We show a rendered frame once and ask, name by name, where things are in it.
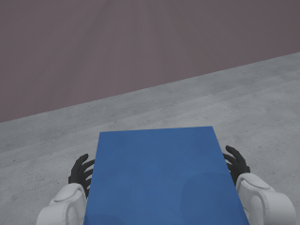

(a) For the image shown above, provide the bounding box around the right robot hand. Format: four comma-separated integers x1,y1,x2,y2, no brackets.
223,145,250,187

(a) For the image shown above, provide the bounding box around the robot right forearm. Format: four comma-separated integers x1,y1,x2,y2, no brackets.
235,172,296,225

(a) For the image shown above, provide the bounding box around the robot left forearm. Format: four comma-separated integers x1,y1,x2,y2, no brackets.
35,183,87,225

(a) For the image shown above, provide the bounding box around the left robot hand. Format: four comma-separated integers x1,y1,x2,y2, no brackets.
68,154,95,200

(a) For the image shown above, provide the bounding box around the carton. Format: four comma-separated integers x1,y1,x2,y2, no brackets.
83,126,249,225

